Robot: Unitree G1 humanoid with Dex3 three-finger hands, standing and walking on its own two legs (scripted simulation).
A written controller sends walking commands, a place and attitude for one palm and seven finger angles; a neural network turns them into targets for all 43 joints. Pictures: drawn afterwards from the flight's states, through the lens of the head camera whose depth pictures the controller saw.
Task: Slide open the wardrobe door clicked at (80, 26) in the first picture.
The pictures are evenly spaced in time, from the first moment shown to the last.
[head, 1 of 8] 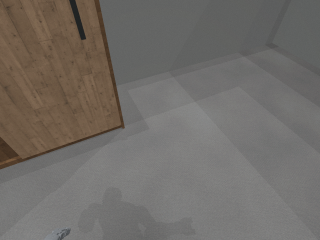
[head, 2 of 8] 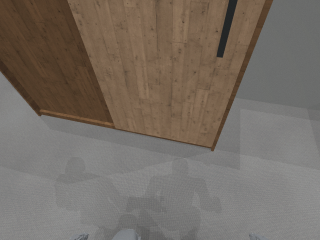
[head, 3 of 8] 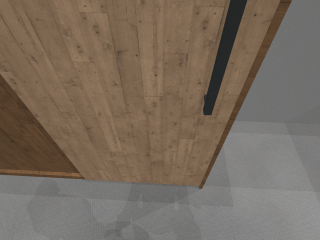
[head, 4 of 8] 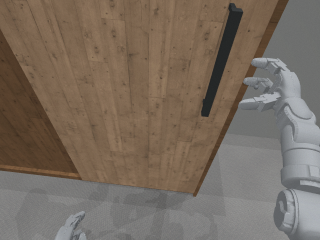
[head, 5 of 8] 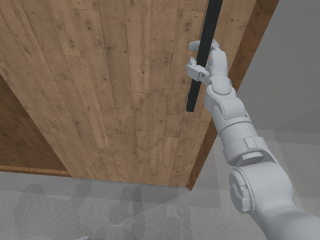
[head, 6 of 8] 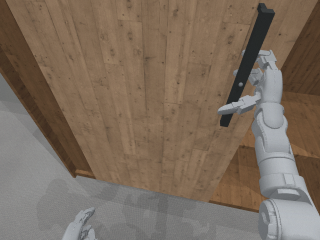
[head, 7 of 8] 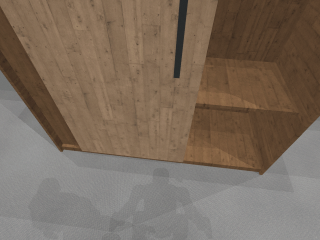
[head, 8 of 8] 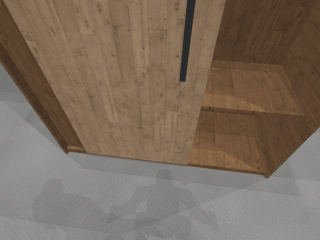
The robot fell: no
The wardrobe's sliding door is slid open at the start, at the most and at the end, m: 0.00 0.53 0.53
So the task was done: yes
